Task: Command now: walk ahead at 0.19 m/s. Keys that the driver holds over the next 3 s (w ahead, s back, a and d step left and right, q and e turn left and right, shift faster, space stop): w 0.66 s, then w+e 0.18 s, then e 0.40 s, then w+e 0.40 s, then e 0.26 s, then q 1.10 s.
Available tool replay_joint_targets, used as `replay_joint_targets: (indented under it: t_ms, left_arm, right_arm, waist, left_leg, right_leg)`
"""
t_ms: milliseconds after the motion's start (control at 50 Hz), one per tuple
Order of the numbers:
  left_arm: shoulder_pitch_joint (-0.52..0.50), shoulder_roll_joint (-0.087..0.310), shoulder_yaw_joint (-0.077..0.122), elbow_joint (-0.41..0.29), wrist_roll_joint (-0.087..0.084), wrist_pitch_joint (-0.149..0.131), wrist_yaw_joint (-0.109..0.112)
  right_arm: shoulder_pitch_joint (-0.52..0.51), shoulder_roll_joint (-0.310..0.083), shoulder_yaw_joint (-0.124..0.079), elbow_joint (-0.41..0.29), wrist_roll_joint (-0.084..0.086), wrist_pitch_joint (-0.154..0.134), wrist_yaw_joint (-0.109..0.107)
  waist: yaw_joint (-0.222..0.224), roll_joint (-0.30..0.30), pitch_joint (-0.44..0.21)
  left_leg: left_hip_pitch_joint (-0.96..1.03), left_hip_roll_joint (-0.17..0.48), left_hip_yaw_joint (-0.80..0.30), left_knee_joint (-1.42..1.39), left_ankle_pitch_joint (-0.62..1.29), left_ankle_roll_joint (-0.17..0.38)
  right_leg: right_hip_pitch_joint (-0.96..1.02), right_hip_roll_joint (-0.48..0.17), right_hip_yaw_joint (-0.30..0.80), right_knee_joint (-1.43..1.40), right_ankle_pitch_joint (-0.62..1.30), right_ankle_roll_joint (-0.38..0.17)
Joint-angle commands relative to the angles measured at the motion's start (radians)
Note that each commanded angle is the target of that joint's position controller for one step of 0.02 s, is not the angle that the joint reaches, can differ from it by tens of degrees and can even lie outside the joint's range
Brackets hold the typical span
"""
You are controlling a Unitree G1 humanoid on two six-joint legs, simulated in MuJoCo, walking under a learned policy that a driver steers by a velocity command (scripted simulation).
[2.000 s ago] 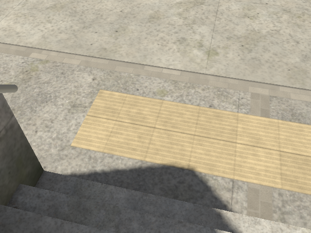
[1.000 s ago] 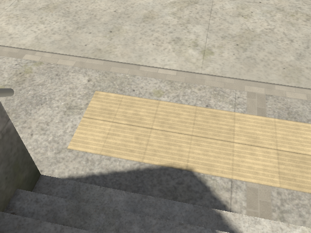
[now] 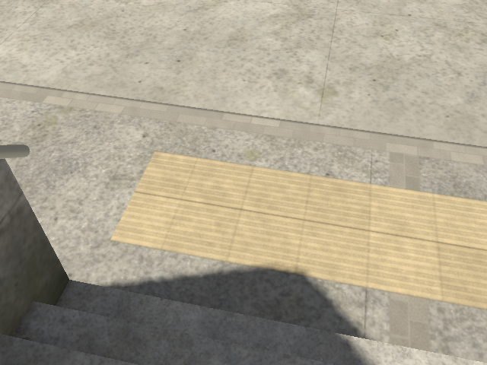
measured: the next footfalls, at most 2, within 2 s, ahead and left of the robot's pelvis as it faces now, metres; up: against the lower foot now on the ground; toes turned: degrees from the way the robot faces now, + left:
right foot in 0.60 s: +0.25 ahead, -0.03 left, -0.20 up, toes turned -4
left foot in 1.04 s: +0.52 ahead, +0.16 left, -0.41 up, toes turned -6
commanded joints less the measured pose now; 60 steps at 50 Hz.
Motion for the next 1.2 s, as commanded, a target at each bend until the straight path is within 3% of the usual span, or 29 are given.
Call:
replay_joint_targets:
  t_ms: [20, 100, 180, 200, 240, 260, 280, 340, 420, 500, 540, 580, 600, 620, 660, 680, 700, 760, 780, 820, 860, 940, 1000, 1020, 1040, 1060, 1080, 1120, 1200]
  left_arm:
    - [0.094, 0.043, 0.007, -0.005, -0.010, 0.018, 0.048]
    - [0.254, 0.200, 0.049, 0.026, -0.010, 0.014, 0.063]
    - [0.149, 0.197, 0.061, -0.014, -0.003, 0.008, 0.067]
    - [0.167, 0.101, 0.035, -0.033, 0.060, -0.033, 0.050]
    - [-0.100, 0.096, 0.041, -0.143, 0.074, -0.083, 0.025]
    - [-0.227, 0.196, 0.059, -0.197, 0.016, -0.041, 0.052]
    - [-0.231, 0.190, 0.055, -0.212, -0.002, -0.019, 0.057]
    - [-0.082, 0.144, 0.054, -0.110, 0.003, 0.024, 0.050]
    - [-0.074, 0.046, 0.002, -0.107, 0.024, 0.021, 0.025]
    - [-0.188, 0.099, -0.012, -0.166, -0.008, 0.010, 0.023]
    - [-0.133, 0.123, -0.003, -0.162, -0.042, -0.003, 0.032]
    - [0.093, 0.172, 0.029, -0.068, -0.020, 0.008, 0.024]
    - [0.234, 0.182, 0.037, -0.036, -0.016, 0.003, 0.017]
    - [0.273, 0.216, 0.025, -0.041, -0.024, -0.009, -0.004]
    - [0.334, 0.307, 0.069, 0.003, -0.032, -0.007, -0.008]
    - [0.290, 0.270, 0.064, -0.007, -0.025, -0.003, 0.007]
    - [0.187, 0.091, -0.011, -0.021, 0.205, -0.060, -0.052]
    - [0.079, -0.007, -0.031, -0.018, 0.094, -0.138, -0.026]
    - [0.018, 0.023, -0.045, -0.041, 0.106, -0.153, -0.014]
    - [0.079, 0.025, -0.058, -0.027, 0.078, -0.161, 0.027]
    - [0.165, 0.084, -0.063, -0.033, 0.077, -0.157, 0.054]
    - [0.275, 0.121, -0.057, -0.050, 0.024, -0.109, 0.040]
    - [0.243, 0.146, -0.043, -0.079, 0.071, -0.070, 0.025]
    - [0.182, 0.145, -0.042, -0.109, 0.079, -0.059, 0.000]
    - [0.204, 0.096, -0.046, -0.124, -0.004, -0.049, -0.016]
    - [0.179, 0.120, -0.049, -0.150, 0.008, -0.034, -0.058]
    - [0.341, 0.047, -0.038, -0.173, -0.032, -0.048, -0.067]
    - [0.201, 0.058, -0.056, -0.323, -0.028, -0.040, -0.044]
    - [0.332, 0.039, -0.056, -0.230, 0.013, 0.000, -0.062]
  right_arm:
    - [-0.037, -0.100, -0.021, -0.066, 0.020, 0.015, -0.052]
    - [-0.074, -0.087, -0.024, -0.113, -0.001, -0.006, -0.054]
    - [-0.045, -0.104, -0.031, -0.099, 0.001, -0.029, -0.041]
    - [0.201, -0.071, -0.019, -0.039, -0.067, -0.097, -0.024]
    - [0.652, -0.146, -0.049, 0.085, -0.089, -0.150, 0.013]
    - [0.463, -0.270, -0.075, 0.053, 0.014, -0.089, -0.025]
    - [0.400, -0.286, -0.072, 0.019, 0.027, -0.061, -0.040]
    - [0.191, -0.196, -0.041, -0.035, -0.019, -0.050, -0.060]
    - [0.036, -0.101, -0.001, -0.064, 0.023, -0.103, -0.072]
    - [0.101, -0.143, -0.009, -0.030, 0.022, -0.081, -0.070]
    - [0.157, -0.146, -0.016, -0.007, -0.013, -0.028, -0.098]
    - [0.232, -0.114, -0.013, 0.026, -0.016, 0.012, -0.108]
    - [0.227, -0.103, -0.015, 0.033, -0.010, 0.017, -0.090]
    - [0.267, -0.073, -0.016, -0.023, 0.029, 0.001, -0.089]
    - [0.171, -0.112, -0.012, -0.077, 0.012, -0.018, -0.092]
    - [0.038, -0.134, -0.020, -0.113, -0.003, -0.017, -0.091]
    - [0.096, -0.005, 0.053, -0.173, -0.070, -0.063, -0.035]
    - [0.045, -0.072, 0.039, -0.135, -0.064, -0.064, 0.005]
    - [0.058, -0.061, 0.049, -0.134, -0.076, -0.058, 0.033]
    - [0.021, -0.062, 0.059, -0.150, -0.118, -0.051, 0.055]
    - [-0.082, -0.039, 0.068, -0.173, -0.097, -0.057, 0.051]
    - [-0.179, -0.099, 0.064, -0.256, -0.098, -0.013, 0.051]
    - [-0.176, -0.081, 0.074, -0.280, -0.093, -0.018, 0.038]
    - [0.131, -0.125, 0.055, -0.192, -0.098, -0.037, 0.031]
    - [0.300, -0.203, 0.005, -0.159, -0.033, -0.065, -0.014]
    - [0.516, -0.279, -0.038, -0.133, -0.029, -0.068, -0.021]
    - [0.348, -0.394, -0.066, -0.180, -0.023, -0.063, 0.010]
    - [0.187, -0.344, -0.082, -0.230, -0.103, -0.047, 0.016]
    - [0.136, -0.091, 0.000, -0.198, -0.089, -0.091, -0.026]
  waist:
    - [0.017, 0.043, 0.090]
    - [0.071, -0.235, 0.162]
    - [0.030, -0.166, 0.112]
    - [-0.032, -0.044, 0.157]
    - [-0.290, 0.236, 0.095]
    - [-0.262, 0.234, 0.086]
    - [-0.205, 0.102, 0.122]
    - [-0.037, -0.007, 0.159]
    - [0.086, -0.029, 0.084]
    - [-0.015, 0.109, 0.154]
    - [-0.056, 0.135, 0.160]
    - [-0.010, 0.058, 0.087]
    - [0.082, -0.111, 0.033]
    - [0.005, -0.109, -0.103]
    - [0.053, -0.115, -0.143]
    - [0.064, -0.106, -0.065]
    - [0.051, 0.080, 0.271]
    - [-0.010, 0.004, 0.203]
    - [-0.072, -0.102, 0.127]
    - [-0.020, -0.021, 0.066]
    - [0.032, 0.048, 0.002]
    - [0.060, -0.017, 0.117]
    - [0.062, -0.111, 0.095]
    - [-0.049, -0.040, 0.038]
    - [-0.122, 0.137, 0.015]
    - [-0.187, 0.188, -0.168]
    - [-0.039, 0.315, -0.363]
    - [-0.077, 0.053, -0.271]
    - [0.081, 0.038, 0.102]
  left_leg:
    - [-0.136, 0.064, -0.105, -0.090, -0.172, 0.063]
    - [-0.423, -0.030, 0.019, 0.246, -0.213, 0.019]
    - [-0.337, 0.029, -0.049, 0.319, -0.036, 0.018]
    - [-0.207, 0.046, -0.152, 0.345, 0.044, 0.044]
    - [0.326, 0.056, -0.236, 0.077, -0.087, 0.143]
    - [0.265, 0.258, -0.592, -0.121, -0.139, 0.185]
    - [0.201, 0.344, -0.756, -0.180, -0.290, 0.248]
    - [-0.100, 0.313, -0.626, -0.006, -0.091, 0.241]
    - [-0.629, 0.078, -0.204, 0.256, -0.413, 0.083]
    - [-0.543, 0.063, -0.142, 0.380, -0.223, 0.087]
    - [-0.290, 0.067, -0.162, 0.578, 0.068, 0.120]
    - [-0.254, 0.060, -0.201, 0.944, 0.384, 0.153]
    - [-0.460, -0.064, -0.115, 1.378, -0.112, 0.142]
    - [-0.805, -0.074, -0.103, 1.574, -0.581, 0.135]
    - [-1.094, -0.025, -0.204, 1.562, -0.415, 0.150]
    - [-1.153, 0.010, -0.205, 1.476, -0.368, 0.092]
    - [-1.282, 0.068, -0.412, 1.209, 0.208, 0.072]
    - [-0.809, 0.172, -0.188, 0.713, 0.645, 0.040]
    - [-0.550, 0.150, -0.141, 0.805, 0.730, 0.008]
    - [-0.656, 0.157, -0.186, 0.541, 0.945, -0.020]
    - [-0.301, 0.111, -0.086, 0.267, 1.187, -0.023]
    - [-0.363, 0.086, -0.135, -0.105, 0.746, -0.036]
    - [-0.273, 0.136, -0.206, -0.277, 0.758, 0.019]
    - [0.050, 0.107, -0.134, -0.151, 0.822, 0.012]
    - [0.236, 0.142, -0.128, -0.643, 0.858, 0.047]
    - [0.761, 0.293, -0.126, -0.273, 1.249, 0.156]
    - [1.007, 0.480, -0.161, 0.137, 1.876, 0.334]
    - [0.711, 0.532, -0.242, 0.068, 1.532, 0.348]
    - [-0.156, 0.283, -0.024, -0.143, 0.897, 0.224]
  right_leg:
    - [-0.058, 0.006, -0.018, 0.015, -0.047, -0.040]
    - [0.049, -0.215, 0.379, -0.159, -0.104, -0.168]
    - [-0.005, -0.269, 0.413, -0.074, 0.015, -0.210]
    - [-0.246, -0.268, 0.403, 0.017, -0.245, -0.259]
    - [-0.741, 0.074, 0.037, 0.569, -0.172, -0.172]
    - [-0.824, 0.072, -0.003, 0.744, -0.272, -0.086]
    - [-0.885, 0.033, 0.070, 0.683, -0.260, -0.068]
    - [-0.689, -0.028, 0.078, 0.731, -0.010, -0.019]
    - [-0.209, 0.078, -0.053, 0.408, 0.836, 0.008]
    - [-0.024, 0.119, -0.171, 0.134, 0.746, 0.035]
    - [-0.073, 0.044, -0.123, -0.186, 0.701, 0.012]
    - [0.160, -0.062, -0.039, -0.402, 0.681, -0.059]
    - [0.374, -0.159, 0.076, -0.430, 0.866, -0.129]
    - [0.662, -0.307, 0.158, 0.118, 1.266, -0.124]
    - [0.640, -0.438, 0.322, 0.057, 0.575, -0.298]
    - [0.480, -0.470, 0.470, -0.092, 0.103, -0.365]
    - [0.188, -0.305, 0.336, -0.143, 0.065, -0.218]
    - [-0.432, -0.162, 0.195, -0.138, -0.031, -0.252]
    - [-0.631, -0.071, 0.165, -0.102, -0.026, -0.229]
    - [-0.475, -0.070, 0.179, 0.049, 0.156, -0.255]
    - [-0.620, 0.012, 0.054, 0.194, 0.017, -0.187]
    - [-0.314, -0.087, 0.335, 0.331, 0.069, -0.226]
    - [-0.146, -0.103, 0.509, 0.472, 0.303, -0.216]
    - [-0.315, -0.050, 0.419, 0.670, 0.332, -0.160]
    - [-0.331, 0.067, 0.321, 0.847, 0.188, -0.090]
    - [-0.631, 0.154, 0.205, 1.251, -0.097, -0.002]
    - [-0.938, 0.184, 0.071, 1.656, -0.517, 0.031]
    - [-1.073, 0.064, 0.116, 1.579, -0.434, 0.034]
    - [-0.782, -0.067, 0.050, 1.243, 0.259, 0.064]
